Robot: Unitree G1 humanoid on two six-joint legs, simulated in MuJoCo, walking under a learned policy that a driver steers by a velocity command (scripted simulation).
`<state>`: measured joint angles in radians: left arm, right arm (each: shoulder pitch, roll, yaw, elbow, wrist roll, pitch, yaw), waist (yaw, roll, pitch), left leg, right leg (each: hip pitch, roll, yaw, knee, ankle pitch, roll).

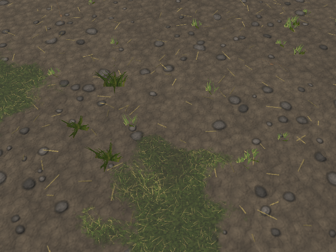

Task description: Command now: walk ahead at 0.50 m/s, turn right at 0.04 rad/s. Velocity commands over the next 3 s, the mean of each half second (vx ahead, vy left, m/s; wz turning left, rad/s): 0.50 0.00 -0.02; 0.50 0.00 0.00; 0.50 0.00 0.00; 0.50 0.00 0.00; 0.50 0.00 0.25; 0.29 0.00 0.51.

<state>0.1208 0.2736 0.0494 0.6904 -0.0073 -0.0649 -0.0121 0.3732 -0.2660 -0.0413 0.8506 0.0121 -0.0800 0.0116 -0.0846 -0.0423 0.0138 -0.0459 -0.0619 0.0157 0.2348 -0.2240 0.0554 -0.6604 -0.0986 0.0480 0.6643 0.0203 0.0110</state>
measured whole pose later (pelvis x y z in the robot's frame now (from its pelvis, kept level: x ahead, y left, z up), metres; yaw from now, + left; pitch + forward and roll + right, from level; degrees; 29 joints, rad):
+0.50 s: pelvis +0.28 -0.05 +0.00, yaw +0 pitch +1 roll -2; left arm 0.36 0.27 0.06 0.83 -0.01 -0.08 -0.01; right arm 0.12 -0.29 -0.04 0.78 0.00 -0.07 0.01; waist 0.06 0.05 0.01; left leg -0.68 0.12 -0.05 0.72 0.01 -0.02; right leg -0.06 0.07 -0.04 0.23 -0.20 -0.05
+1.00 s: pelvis +0.55 +0.02 +0.00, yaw +1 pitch +1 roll +1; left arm 0.13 0.29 0.05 0.79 -0.01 -0.06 0.00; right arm 0.35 -0.26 -0.05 0.88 0.00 -0.08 0.01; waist -0.06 -0.04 0.01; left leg -0.09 -0.06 0.04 0.23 -0.17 0.06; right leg -0.67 -0.12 0.04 0.78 -0.04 0.01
